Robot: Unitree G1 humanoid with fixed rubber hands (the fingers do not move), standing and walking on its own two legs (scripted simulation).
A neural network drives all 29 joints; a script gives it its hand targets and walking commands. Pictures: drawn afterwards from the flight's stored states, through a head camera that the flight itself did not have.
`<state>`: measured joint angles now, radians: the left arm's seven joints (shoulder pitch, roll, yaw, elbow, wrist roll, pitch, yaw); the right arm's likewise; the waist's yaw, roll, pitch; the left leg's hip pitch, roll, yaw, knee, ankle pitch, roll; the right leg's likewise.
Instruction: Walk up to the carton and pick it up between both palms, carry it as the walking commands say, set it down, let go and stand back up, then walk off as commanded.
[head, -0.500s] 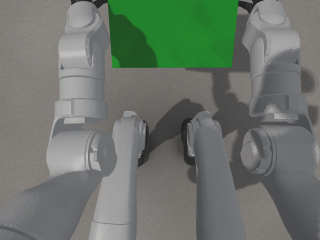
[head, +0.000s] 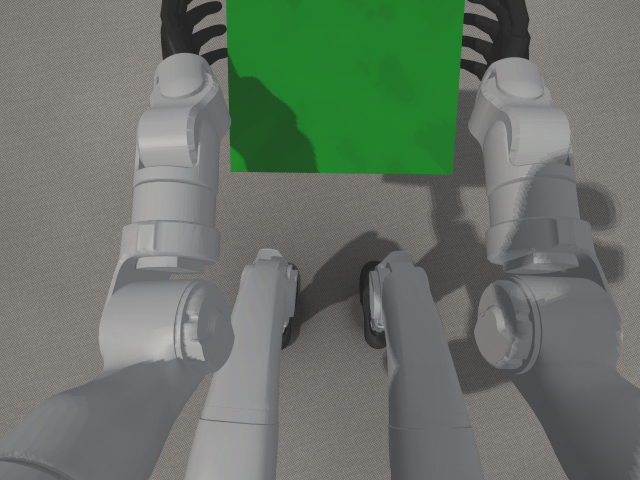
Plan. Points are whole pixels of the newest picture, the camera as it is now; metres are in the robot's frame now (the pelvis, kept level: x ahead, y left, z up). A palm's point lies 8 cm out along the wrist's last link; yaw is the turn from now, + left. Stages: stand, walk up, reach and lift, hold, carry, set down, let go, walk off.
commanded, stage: reach and lift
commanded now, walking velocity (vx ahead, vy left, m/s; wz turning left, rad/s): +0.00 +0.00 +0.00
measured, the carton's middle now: (339, 77) +0.54 +0.00 -0.13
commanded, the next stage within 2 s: none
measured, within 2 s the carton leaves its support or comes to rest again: neither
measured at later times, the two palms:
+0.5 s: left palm (117, 5) +0.49 +0.15 +0.08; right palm (596, 34) +0.48 -0.16 +0.07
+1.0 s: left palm out of the picture +0.46 +0.16 +0.13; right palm out of the picture +0.46 -0.16 +0.13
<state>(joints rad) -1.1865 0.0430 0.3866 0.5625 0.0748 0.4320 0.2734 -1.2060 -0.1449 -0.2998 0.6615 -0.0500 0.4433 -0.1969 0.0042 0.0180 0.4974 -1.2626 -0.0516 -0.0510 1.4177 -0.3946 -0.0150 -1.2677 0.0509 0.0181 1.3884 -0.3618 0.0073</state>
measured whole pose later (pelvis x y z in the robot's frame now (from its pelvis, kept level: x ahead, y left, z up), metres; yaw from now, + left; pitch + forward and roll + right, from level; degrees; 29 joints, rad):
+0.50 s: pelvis +0.07 +0.00 +0.08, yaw +0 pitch +23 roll -1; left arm -0.81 -0.08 0.51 0.73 0.30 0.41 0.08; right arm -0.80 0.00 -0.42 0.81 -0.25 0.41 -0.07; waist 0.01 0.02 -0.14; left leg -1.11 -0.04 -0.06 1.06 -0.35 -0.01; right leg -1.12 0.05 0.03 1.03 -0.31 0.00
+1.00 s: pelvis +0.13 +0.00 +0.15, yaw +1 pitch +18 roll +0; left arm -0.37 -0.18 0.38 0.40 0.28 0.39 0.01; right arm -0.37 0.12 -0.35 0.44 -0.24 0.40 0.03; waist -0.01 0.01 -0.15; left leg -0.67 -0.03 -0.07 0.60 -0.23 0.00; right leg -0.68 0.03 0.04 0.57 -0.21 0.00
